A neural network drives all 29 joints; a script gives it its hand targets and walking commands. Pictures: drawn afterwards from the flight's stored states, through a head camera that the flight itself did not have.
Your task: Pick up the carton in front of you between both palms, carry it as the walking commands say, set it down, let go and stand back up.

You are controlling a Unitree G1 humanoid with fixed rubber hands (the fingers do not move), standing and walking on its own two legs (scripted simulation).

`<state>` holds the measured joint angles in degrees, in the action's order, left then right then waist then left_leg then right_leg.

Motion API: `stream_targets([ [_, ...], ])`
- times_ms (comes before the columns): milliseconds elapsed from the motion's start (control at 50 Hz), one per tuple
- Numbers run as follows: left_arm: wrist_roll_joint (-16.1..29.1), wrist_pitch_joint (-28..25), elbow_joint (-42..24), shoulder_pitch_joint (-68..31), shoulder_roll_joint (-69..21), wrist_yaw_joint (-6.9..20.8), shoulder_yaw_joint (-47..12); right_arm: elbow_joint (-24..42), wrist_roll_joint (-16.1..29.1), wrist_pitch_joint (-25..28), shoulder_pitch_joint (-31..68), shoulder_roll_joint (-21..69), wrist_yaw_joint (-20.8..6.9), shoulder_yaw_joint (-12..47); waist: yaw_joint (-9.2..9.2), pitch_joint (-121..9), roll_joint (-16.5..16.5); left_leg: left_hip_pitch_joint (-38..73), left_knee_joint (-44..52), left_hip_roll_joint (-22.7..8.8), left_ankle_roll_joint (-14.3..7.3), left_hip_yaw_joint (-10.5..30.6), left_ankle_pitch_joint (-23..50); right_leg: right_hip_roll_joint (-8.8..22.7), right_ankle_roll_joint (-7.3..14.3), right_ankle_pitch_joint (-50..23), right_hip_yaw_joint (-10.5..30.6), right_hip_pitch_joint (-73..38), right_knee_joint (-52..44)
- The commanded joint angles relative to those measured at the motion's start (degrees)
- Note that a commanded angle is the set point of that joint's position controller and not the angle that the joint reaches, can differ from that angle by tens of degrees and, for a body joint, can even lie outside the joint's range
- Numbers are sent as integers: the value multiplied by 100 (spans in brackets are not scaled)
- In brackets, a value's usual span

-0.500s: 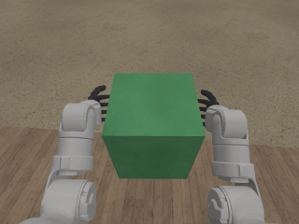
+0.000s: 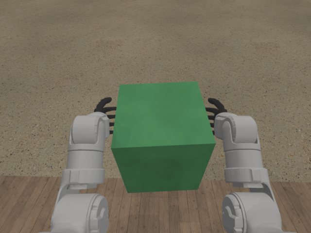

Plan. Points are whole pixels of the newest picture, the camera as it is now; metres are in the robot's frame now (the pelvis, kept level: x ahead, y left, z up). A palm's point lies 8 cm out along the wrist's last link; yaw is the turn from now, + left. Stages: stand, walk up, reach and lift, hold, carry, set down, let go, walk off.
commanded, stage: carry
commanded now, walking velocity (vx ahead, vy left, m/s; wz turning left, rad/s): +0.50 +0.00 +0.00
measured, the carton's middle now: (160, 140) +0.36 -0.02 +0.05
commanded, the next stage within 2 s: none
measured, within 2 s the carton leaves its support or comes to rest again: neither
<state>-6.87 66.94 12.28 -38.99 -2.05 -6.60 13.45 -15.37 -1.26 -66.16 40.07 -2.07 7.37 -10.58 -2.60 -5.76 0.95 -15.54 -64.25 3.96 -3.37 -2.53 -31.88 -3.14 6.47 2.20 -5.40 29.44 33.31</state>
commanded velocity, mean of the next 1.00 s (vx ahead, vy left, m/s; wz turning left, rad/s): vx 0.50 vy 0.00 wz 0.00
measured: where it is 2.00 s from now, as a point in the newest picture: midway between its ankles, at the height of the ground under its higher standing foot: (154, 129)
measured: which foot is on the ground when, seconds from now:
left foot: up 0.00-0.48, down 0.50-1.00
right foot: down 0.00-0.50, up 0.52-1.00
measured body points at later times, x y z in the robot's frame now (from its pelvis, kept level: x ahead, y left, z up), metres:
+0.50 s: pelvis +0.29 +0.01 -0.03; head +0.30 +0.01 +0.42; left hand +0.65 +0.17 +0.10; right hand +0.66 -0.13 +0.10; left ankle +0.41 +0.06 -0.76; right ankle +0.11 -0.05 -0.70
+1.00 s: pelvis +0.57 +0.00 -0.05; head +0.59 +0.00 +0.40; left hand +0.95 +0.12 +0.07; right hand +0.93 -0.18 +0.07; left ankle +0.41 +0.06 -0.75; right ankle +0.73 -0.10 -0.76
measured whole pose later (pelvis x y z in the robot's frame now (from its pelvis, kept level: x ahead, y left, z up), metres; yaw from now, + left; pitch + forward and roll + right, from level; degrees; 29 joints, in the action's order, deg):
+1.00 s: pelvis +0.57 +0.00 -0.05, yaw -1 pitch +5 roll +0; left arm -4.1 70.2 5.4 -37.3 -0.8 -7.2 13.4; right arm -10.0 -1.8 -67.5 38.9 0.4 8.4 -11.0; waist -4.6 -3.9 -1.0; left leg -6.9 -33.3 5.1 -5.9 -2.8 -23.5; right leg -0.4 3.9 -6.6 -4.1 35.2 29.8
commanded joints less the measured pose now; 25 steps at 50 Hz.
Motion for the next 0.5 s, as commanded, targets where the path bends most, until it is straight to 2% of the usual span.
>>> stream_targets([
  [0,2229,-133,35,-3257,-5725,1283,-3059,445,2413,67,4106,6862,-1542,3297,720,-3118,-1273,-3262,-2082,-171,87,513,-296,2468,1374,-421,4035,-4894,-505],
  [20,2474,-197,-336,-3744,-6033,1333,-3249,663,2393,124,4320,6955,-1508,3285,615,-2702,-695,-3167,-1740,-318,64,483,83,2102,1083,353,3628,-4086,-742],
  [60,2902,-257,-994,-4519,-6477,1364,-3634,1085,2369,206,4333,7050,-1394,3281,447,-2257,-264,-2721,-908,-541,95,495,528,1857,768,242,2966,-3007,-990],
  [100,3209,-342,-1366,-4731,-6683,1372,-3879,1367,2338,269,4228,7093,-1253,3370,399,-2288,-393,-2454,-438,-589,144,369,851,1677,673,34,2613,-2686,-1059],
  [120,3300,-370,-1489,-4718,-6720,1372,-3949,1462,2313,302,4132,7093,-1193,3411,422,-2361,-514,-2551,-261,-601,163,329,1045,1632,665,-327,2470,-2813,-1008],
  [180,3414,-406,-1639,-4437,-6700,1383,-4049,1697,2181,377,3845,6979,-1047,3517,572,-2512,-659,-3032,226,-648,175,218,1716,1564,571,-2112,2056,-3462,-663],
  [220,3415,-409,-1683,-4217,-6618,1388,-4110,1827,2089,399,3691,6843,-985,3595,672,-2545,-693,-3226,590,-635,150,150,2133,1482,461,-2857,1872,-3837,-469],
  [280,3383,-393,-1791,-4036,-6429,1383,-4202,2049,2001,381,3621,6590,-930,3710,824,-2448,-702,-3124,1458,-489,83,-1,2834,1225,328,-3267,1590,-4086,-287],
  [340,3365,-322,-1905,-3944,-6146,1348,-4258,2239,1948,268,3653,6244,-906,3770,1012,-2244,-670,-2837,2674,-197,19,-276,3534,937,291,-3331,1315,-4290,-20],
  [380,3309,-246,-1784,-3788,-5940,1320,-4232,2167,1873,138,3521,5976,-923,3714,1092,-2105,-678,-2336,3504,-75,-117,-369,4101,871,261,-3019,1189,-4181,242],
  [400,3284,-205,-1674,-3729,-5851,1313,-4207,2062,1825,70,3436,5844,-941,3656,1027,-2077,-685,-1832,3857,-62,-211,-347,4357,870,207,-2838,1108,-3966,455],
  [420,3261,-162,-1533,-3702,-5792,1313,-4177,1908,1767,6,3350,5704,-962,3563,848,-2152,-720,-1108,4088,-57,-302,-394,4490,864,113,-2916,981,-3657,861],
  [440,3255,-116,-1360,-3735,-5754,1322,-4144,1710,1698,-46,3249,5575,-987,3438,564,-2285,-628,-160,4413,-86,-357,-500,4785,783,-43,-2887,706,-3215,1482],
  [460,3236,-86,-1200,-3805,-5702,1341,-4107,1553,1655,-94,3172,5428,-1019,3294,261,-2411,-471,1025,4242,-429,-342,-242,5041,672,-166,-2062,537,-2315,2299],
  [480,3222,-47,-1042,-3838,-5679,1372,-4041,1382,1641,-149,3182,5286,-1058,3154,257,-2662,215,2304,3254,-1516,-368,828,7086,433,-265,926,397,-962,3256],
])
